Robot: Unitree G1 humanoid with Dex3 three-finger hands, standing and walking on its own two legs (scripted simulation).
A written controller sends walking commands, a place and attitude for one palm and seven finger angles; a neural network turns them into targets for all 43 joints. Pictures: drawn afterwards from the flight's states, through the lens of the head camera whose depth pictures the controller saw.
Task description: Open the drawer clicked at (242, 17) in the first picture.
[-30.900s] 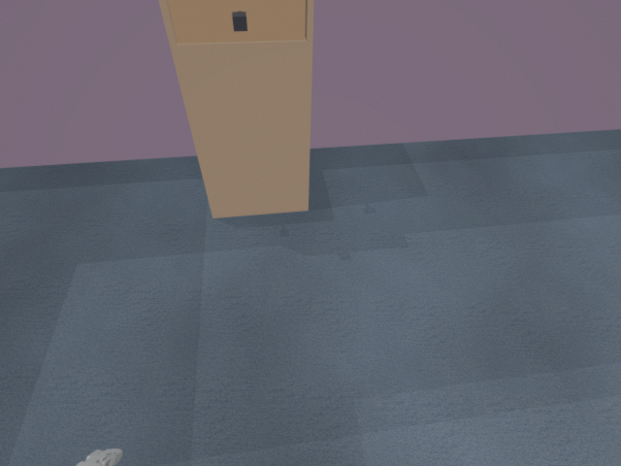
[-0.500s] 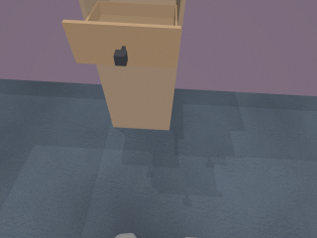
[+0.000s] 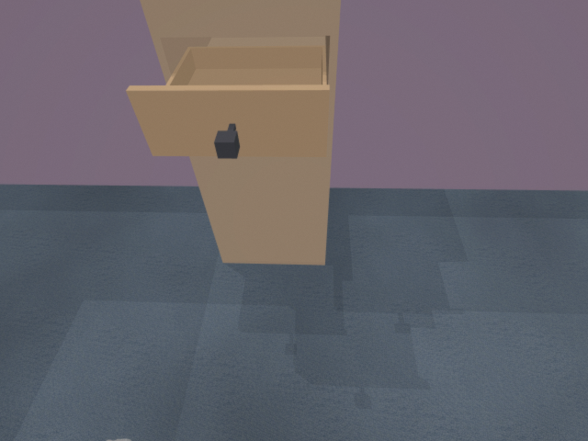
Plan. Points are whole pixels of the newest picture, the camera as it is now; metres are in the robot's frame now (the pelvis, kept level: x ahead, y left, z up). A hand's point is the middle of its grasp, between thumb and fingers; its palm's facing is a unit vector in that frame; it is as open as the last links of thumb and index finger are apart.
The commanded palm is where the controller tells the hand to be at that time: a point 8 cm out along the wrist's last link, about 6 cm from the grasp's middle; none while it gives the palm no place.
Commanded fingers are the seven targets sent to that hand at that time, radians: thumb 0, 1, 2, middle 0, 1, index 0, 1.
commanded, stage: let the arm hang, fingers relaxed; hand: left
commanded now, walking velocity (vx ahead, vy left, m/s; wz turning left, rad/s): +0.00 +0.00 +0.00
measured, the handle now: (229, 138) +0.63 +0.16 +0.06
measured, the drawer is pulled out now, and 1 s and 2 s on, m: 0.24 0.24 0.24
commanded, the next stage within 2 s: look to check the result in 0.22 s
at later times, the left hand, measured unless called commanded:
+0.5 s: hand out of the picture +0.10 +0.24 -0.15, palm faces -0.05 -0.94 -0.35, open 7.4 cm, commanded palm none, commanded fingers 0.00 0.90 0.90 -0.20 -0.30 -0.20 -0.30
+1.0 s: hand out of the picture +0.12 +0.24 -0.15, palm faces -0.03 -0.94 -0.34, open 7.4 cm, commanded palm none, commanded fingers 0.00 0.90 0.90 -0.20 -0.30 -0.20 -0.30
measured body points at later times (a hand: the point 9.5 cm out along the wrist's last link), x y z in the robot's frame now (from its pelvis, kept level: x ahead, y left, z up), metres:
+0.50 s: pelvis +0.02 -0.01 +0.00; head +0.04 -0.02 +0.45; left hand +0.10 +0.28 -0.13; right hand +0.07 -0.31 -0.14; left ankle +0.02 +0.11 -0.75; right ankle +0.02 -0.12 -0.75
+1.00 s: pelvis +0.03 -0.01 +0.00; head +0.05 -0.01 +0.45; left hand +0.12 +0.29 -0.13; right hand +0.10 -0.30 -0.13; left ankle +0.02 +0.11 -0.75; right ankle +0.02 -0.12 -0.75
